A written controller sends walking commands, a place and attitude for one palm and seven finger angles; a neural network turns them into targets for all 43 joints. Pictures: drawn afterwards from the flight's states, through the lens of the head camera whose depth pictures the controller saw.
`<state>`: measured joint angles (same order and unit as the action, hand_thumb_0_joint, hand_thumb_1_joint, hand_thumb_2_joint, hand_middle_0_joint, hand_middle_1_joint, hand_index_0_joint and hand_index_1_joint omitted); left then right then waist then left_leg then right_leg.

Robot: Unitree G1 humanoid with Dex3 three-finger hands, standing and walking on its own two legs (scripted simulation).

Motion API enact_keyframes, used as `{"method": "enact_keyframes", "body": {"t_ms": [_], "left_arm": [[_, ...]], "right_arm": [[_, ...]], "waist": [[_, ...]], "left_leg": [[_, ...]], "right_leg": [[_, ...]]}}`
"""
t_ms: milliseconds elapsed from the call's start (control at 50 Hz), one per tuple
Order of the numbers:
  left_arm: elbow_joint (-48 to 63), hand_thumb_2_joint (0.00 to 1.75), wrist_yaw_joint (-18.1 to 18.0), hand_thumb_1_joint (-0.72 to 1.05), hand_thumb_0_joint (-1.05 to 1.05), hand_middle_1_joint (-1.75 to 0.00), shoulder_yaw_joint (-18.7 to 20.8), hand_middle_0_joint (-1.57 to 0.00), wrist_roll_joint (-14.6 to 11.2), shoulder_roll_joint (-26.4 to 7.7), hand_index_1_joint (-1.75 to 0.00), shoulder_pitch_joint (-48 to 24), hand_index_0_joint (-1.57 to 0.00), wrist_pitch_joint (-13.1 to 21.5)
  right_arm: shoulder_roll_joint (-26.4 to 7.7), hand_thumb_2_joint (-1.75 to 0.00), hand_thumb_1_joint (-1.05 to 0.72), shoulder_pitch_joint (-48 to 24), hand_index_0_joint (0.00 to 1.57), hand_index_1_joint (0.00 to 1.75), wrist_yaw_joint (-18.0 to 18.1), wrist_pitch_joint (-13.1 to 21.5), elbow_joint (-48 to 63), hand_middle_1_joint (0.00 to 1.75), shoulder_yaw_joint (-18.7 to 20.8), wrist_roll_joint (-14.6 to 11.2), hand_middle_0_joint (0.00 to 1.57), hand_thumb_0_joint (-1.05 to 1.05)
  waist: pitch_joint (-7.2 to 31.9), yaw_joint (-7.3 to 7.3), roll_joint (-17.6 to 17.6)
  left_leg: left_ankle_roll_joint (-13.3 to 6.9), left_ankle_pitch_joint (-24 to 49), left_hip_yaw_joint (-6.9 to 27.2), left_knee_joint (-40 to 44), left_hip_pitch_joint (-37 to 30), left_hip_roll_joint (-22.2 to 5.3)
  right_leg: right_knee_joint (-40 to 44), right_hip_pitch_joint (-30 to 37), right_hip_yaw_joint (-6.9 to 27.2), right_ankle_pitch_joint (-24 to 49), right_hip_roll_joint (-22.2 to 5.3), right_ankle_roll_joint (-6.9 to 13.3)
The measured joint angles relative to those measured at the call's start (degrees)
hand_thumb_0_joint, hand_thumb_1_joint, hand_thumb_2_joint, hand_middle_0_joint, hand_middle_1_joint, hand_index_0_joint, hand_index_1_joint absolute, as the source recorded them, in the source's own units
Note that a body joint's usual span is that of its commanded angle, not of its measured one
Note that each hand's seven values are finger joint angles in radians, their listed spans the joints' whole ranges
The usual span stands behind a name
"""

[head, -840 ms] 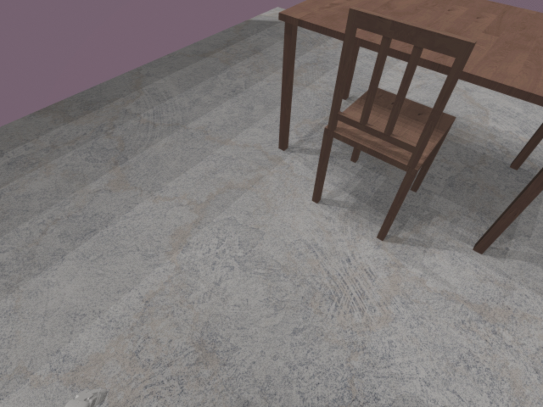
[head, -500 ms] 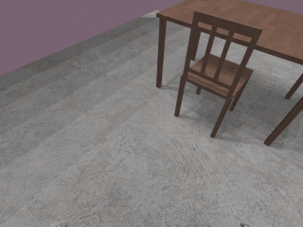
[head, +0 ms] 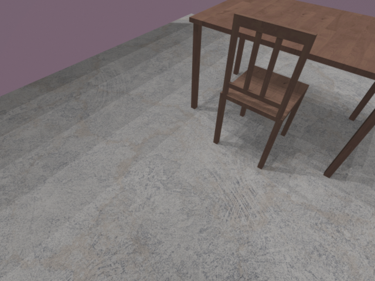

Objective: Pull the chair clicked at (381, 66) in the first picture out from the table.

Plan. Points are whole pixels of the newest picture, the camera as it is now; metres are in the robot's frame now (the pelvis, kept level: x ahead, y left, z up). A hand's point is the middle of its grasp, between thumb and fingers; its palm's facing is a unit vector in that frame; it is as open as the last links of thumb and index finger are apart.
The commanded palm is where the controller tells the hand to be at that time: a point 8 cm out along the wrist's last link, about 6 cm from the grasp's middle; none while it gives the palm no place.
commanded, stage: stand and wait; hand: left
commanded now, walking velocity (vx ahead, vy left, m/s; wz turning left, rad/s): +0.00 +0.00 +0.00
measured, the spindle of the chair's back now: (252, 63) +1.11 -0.26 -0.09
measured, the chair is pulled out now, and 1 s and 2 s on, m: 0.00 0.00 0.00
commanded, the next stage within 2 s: look at it before walking up in 0.18 s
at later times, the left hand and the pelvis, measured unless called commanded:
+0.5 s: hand out of the picture +0.07 +0.24 -0.16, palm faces -0.02 -0.94 -0.33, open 7.4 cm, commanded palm none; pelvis +0.00 +0.00 +0.00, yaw +0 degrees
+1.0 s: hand out of the picture +0.08 +0.24 -0.16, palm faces -0.01 -0.94 -0.33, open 7.4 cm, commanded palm none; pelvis +0.01 +0.00 +0.00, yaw +1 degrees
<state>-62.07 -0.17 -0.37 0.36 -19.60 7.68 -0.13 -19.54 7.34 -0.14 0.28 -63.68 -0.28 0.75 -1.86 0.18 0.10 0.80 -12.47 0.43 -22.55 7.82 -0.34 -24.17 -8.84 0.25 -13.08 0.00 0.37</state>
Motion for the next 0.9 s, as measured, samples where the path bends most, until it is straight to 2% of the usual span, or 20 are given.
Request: {"method": "enact_keyframes", "body": {"t_ms": [900], "left_arm": [[-0.4, 0.9, 0.12, 0.91, 0.01, -0.3, -0.01, -0.2, 0.11, 0.0, -0.3, -0.39, -0.21, 0.33]], "right_arm": [[0.3, -0.9, -0.9, -1.3, 0.21, 0.3, 0.02, 0.33, -0.05, 0.3, -0.15, -0.12, 0.2, 0.0]], "waist": [[-0.42, -0.35, 0.3]], "left_leg": [[0.15, 0.68, 0.29, 1.84, -0.5, -0.11]], "right_leg": [[1.94, 0.64, -0.28, 0.64, 0.08, 0.09]]}}
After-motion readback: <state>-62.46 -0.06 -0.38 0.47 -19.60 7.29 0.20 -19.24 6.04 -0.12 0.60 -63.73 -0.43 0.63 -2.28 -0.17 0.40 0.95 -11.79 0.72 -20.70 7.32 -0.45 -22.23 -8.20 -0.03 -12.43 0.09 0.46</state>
